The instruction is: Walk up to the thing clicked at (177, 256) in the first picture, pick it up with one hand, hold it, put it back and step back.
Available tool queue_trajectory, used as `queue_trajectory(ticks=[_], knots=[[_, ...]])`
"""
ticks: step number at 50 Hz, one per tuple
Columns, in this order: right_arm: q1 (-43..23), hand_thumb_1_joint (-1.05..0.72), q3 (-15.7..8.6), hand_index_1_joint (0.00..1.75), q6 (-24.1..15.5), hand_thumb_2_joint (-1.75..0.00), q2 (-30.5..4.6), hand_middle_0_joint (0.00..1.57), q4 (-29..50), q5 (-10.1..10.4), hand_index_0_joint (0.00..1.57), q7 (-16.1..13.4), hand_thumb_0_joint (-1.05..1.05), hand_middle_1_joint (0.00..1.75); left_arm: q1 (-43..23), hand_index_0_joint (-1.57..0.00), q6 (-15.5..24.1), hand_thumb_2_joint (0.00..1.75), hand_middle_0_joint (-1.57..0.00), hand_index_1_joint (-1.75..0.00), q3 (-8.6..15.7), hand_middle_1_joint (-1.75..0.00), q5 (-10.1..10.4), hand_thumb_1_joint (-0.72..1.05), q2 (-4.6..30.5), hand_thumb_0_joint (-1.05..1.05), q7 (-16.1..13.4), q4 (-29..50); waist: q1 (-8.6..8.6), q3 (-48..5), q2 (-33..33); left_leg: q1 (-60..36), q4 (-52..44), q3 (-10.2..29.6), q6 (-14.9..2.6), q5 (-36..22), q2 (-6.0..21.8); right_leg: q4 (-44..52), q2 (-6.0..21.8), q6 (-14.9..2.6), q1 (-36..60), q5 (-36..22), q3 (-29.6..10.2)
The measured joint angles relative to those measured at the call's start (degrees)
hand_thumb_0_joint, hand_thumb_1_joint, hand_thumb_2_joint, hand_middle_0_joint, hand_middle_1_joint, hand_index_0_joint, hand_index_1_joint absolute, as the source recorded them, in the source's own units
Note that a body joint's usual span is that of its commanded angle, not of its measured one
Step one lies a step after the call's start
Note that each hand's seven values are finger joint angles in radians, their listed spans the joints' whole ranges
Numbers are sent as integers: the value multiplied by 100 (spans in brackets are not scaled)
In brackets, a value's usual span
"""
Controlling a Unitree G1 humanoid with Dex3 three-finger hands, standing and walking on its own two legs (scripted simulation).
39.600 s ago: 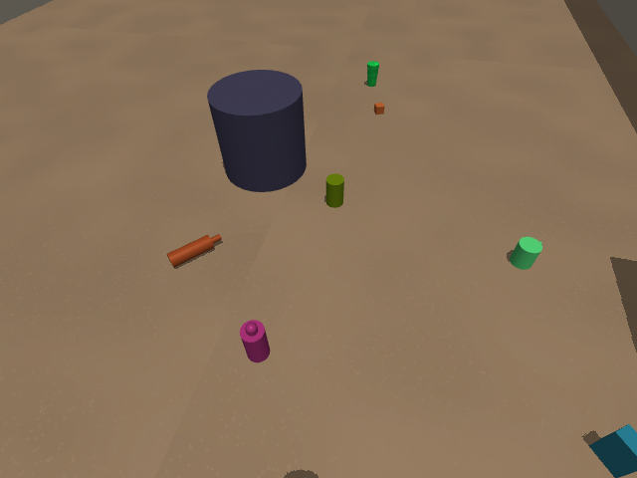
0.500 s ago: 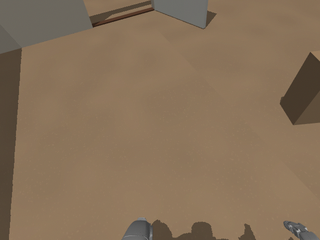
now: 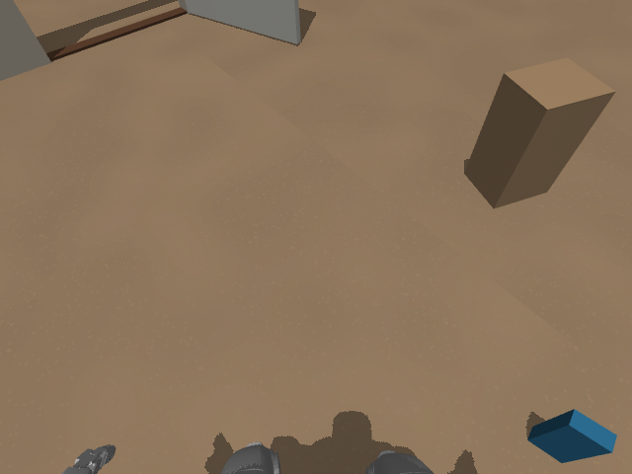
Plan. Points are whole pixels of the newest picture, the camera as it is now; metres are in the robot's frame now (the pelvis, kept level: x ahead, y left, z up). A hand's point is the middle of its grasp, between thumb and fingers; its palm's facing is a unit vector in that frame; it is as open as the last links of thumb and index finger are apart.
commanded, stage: walk up
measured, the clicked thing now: out of the picture +1.25 -1.91 -0.70
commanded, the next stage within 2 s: stand in 1.32 s
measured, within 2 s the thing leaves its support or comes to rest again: neither
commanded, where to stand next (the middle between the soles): +0.07 +0.01 m, yaw -3 degrees
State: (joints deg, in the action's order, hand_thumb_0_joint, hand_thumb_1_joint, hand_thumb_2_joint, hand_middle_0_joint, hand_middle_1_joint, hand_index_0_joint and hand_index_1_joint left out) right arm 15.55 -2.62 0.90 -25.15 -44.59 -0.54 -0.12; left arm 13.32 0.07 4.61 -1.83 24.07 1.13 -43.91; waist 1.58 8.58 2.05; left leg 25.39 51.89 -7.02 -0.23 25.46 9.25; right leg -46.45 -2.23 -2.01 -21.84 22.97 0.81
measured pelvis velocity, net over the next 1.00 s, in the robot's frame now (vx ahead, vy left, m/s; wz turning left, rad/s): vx -0.01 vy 0.00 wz -0.07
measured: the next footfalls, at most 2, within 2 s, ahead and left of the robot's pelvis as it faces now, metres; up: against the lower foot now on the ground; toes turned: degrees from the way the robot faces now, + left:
none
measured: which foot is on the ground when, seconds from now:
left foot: down 0.00-1.00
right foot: down 0.00-1.00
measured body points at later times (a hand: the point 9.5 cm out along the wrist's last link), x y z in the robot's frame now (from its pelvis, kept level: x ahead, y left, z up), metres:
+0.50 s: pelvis -0.02 -0.01 +0.01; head +0.00 -0.01 +0.46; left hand +0.11 +0.31 -0.10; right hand +0.02 -0.33 -0.10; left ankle +0.01 +0.14 -0.69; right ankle +0.00 -0.14 -0.70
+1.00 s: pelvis -0.01 +0.00 +0.04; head +0.00 -0.01 +0.49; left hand +0.10 +0.29 -0.09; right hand +0.04 -0.31 -0.10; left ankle +0.01 +0.14 -0.70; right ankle +0.00 -0.14 -0.70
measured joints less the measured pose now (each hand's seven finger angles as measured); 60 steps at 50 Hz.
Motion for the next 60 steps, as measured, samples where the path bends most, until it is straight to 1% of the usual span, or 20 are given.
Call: queue_trajectory(ticks=[1,3,6,9,10,11,14,16,18,20,21,22,25,27,29,30,33,39,51,60], knots=[[-59,-90,2,30,38,-90,20,20,-55,6,21,-34,1,30,-3,-20,11,90,-21,-30,-34,-30,6,91,-16,0,-3,-15,-21,-8,-51,77,250,167,-12,366,-135,-88,10,-11,-51,31,-68],[-175,-90,7,30,47,-90,21,20,-153,45,21,-64,1,30,-26,-20,12,90,-21,-30,-117,-30,28,91,-87,0,-27,-63,-57,-15,-93,153,615,404,-35,652,-333,-116,13,-12,-83,16,-195],[-280,-90,25,30,-46,-90,22,20,-250,77,21,-84,1,30,-68,-21,0,90,-21,-30,-219,-30,2,91,-186,0,-52,-104,-81,-69,-122,73,541,512,-70,542,-471,-83,4,39,-136,-50,-333],[-287,-90,53,30,-168,-90,55,20,-329,64,21,-90,1,30,-135,-21,-9,90,-21,-30,-276,-30,14,91,-215,0,-52,-106,-101,-134,-181,-330,-315,495,-109,209,-575,-160,-1,94,-211,-43,-414],[-290,-90,55,30,-225,-90,116,20,-376,35,21,-98,1,30,-183,-21,-25,90,-21,-30,-277,-30,41,91,-186,0,-54,-130,-97,-129,-293,-437,-547,454,-26,-155,-651,-252,57,128,-234,-4,-466],[-280,-90,72,30,-273,-90,191,20,-415,-14,21,-102,1,30,-244,-21,-60,90,-21,-30,-262,-30,73,91,-165,0,-63,-179,-114,-117,-422,-496,-598,383,46,-238,-710,-356,102,122,-262,-20,-555],[-193,-90,152,30,-345,-90,274,20,-472,-60,21,-43,1,30,-369,-21,-149,90,-21,-30,-254,-30,87,91,-173,0,-106,-362,-77,-158,-366,-549,-612,426,76,-232,-554,-861,-40,80,-366,677,-494],[-140,-90,197,30,-366,-90,322,20,-511,-83,21,-49,1,30,-413,-21,-140,90,-21,-30,-206,-30,107,91,-124,0,-73,-460,-58,-179,-348,-614,-736,458,112,-307,-451,-937,-7,54,-335,739,-399],[-97,-90,224,30,-359,-90,316,20,-552,-94,21,-35,1,30,-425,-21,-88,90,-21,-30,-149,-30,128,91,-82,0,-27,-546,-50,-210,-308,-643,-834,490,173,-377,-362,-479,107,30,-136,498,-257],[-73,-90,239,30,-301,-90,266,20,-591,-90,21,-7,1,30,-387,-21,-3,90,-21,-30,-98,-30,123,91,-44,0,-3,-635,-71,-277,-267,-603,-787,501,246,-366,-288,390,178,16,228,-13,-175],[-92,-90,235,30,-263,-90,227,20,-618,-74,21,-3,1,30,-386,-21,38,90,-21,-30,-72,-30,99,91,-52,0,-14,-702,-81,-265,-191,-577,-701,536,279,-331,-217,552,133,99,299,-342,-135],[-123,-90,223,30,-214,-90,202,20,-658,-49,21,-9,1,30,-378,-21,70,90,-21,-30,-66,-30,70,91,-69,0,-30,-766,-61,-252,-122,-551,-630,613,228,-321,-192,538,99,159,313,-393,-86],[-201,-90,168,30,-96,-90,140,20,-809,1,21,-28,1,30,-316,-20,95,90,-21,-30,-142,-30,46,91,-129,0,-28,-935,-78,-336,-104,-512,-412,792,-6,352,-461,423,187,173,248,-331,-125],[-240,-90,130,30,-108,-90,67,20,-908,39,21,-23,1,30,-303,-20,80,90,-21,-30,-206,-30,34,91,-208,0,-25,-1035,-85,-382,-44,-621,-659,775,-87,207,-566,441,239,214,238,-352,-147],[-277,-90,103,30,-168,-90,82,20,-1019,25,21,-16,1,30,-331,-21,32,90,-21,-30,-240,-30,50,91,-236,0,-15,-1140,-112,-386,-115,-766,-1031,696,49,-517,-675,415,340,273,228,-359,-234],[-274,-90,104,30,-191,-90,107,20,-1065,3,21,-5,1,30,-346,-21,0,90,-21,-30,-249,-30,67,91,-252,0,-10,-1201,-121,-412,-154,-813,-1136,659,119,-608,-712,441,380,288,234,-376,-272],[-234,-90,170,30,-188,-90,188,20,-1220,-26,21,65,1,30,-391,-21,-16,90,-21,-30,-262,-30,92,91,-297,1,4,-1371,-135,-508,-130,-906,-1338,697,166,-652,-680,714,318,224,371,-478,-267],[-330,-90,286,30,-156,-90,362,20,-1518,-28,21,140,1,30,-456,-21,55,90,-21,-30,-287,-30,119,91,-347,1,25,-1659,-158,-600,-155,-1120,-1838,743,196,-889,-680,1245,322,270,622,-734,-212],[-763,-90,298,30,-205,-90,433,20,-1834,33,21,80,1,30,-856,-20,67,90,-21,-30,-325,-30,189,91,-437,0,-9,-2062,-167,-565,-142,-1535,-2586,748,224,-1208,-700,2019,356,336,1063,-1051,-182],[-1042,-90,256,30,-179,-90,443,20,-1915,15,21,72,1,30,-1064,-20,51,90,-21,-30,-337,-30,157,91,-458,0,-11,-2181,-157,-600,-156,-1702,-2913,753,219,-1349,-707,2370,367,353,1249,-1199,-164]])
